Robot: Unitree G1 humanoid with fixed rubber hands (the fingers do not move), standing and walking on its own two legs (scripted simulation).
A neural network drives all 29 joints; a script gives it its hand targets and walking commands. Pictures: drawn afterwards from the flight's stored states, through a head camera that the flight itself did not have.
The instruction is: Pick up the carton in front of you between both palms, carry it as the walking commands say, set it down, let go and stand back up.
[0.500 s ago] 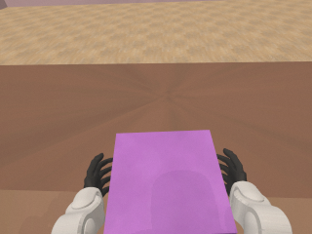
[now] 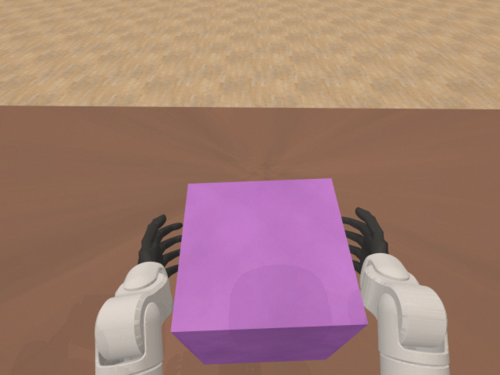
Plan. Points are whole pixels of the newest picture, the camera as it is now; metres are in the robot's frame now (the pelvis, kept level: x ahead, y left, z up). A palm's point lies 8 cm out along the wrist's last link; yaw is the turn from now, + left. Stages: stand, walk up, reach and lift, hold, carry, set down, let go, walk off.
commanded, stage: carry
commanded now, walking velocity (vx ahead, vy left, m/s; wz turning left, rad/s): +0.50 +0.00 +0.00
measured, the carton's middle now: (262, 278) +0.28 +0.00 +0.04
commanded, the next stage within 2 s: none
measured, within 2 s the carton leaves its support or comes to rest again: neither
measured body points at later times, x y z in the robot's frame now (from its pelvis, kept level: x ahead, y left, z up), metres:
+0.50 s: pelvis +0.29 +0.02 -0.01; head +0.33 +0.01 +0.44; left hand +0.63 +0.19 +0.10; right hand +0.64 -0.12 +0.09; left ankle +0.16 +0.08 -0.70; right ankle +0.38 -0.04 -0.73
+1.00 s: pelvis +0.40 +0.04 +0.01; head +0.41 +0.05 +0.46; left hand +0.72 +0.21 +0.11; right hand +0.73 -0.10 +0.11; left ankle +0.30 +0.14 -0.70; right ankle +0.39 -0.04 -0.72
